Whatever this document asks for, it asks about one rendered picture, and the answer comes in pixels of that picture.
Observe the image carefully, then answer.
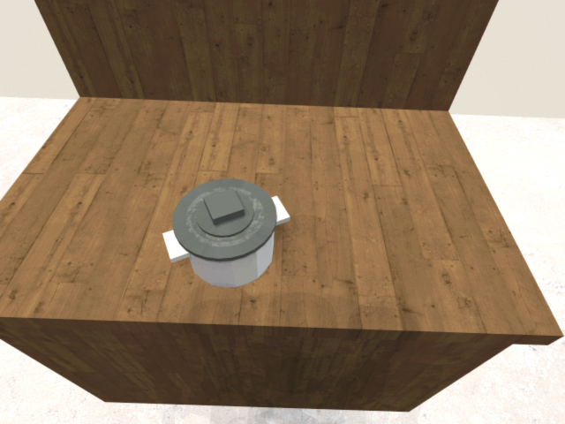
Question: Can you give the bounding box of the pot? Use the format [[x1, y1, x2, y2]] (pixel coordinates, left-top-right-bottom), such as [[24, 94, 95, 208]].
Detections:
[[162, 196, 290, 288]]

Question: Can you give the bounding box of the table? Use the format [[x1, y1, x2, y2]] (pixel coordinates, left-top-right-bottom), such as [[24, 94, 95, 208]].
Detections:
[[0, 0, 564, 412]]

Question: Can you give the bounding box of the lid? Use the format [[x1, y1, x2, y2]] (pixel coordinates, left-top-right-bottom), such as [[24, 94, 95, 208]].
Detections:
[[172, 178, 277, 261]]

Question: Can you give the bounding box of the knob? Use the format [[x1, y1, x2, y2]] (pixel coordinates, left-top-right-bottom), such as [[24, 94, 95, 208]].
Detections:
[[203, 188, 245, 225]]

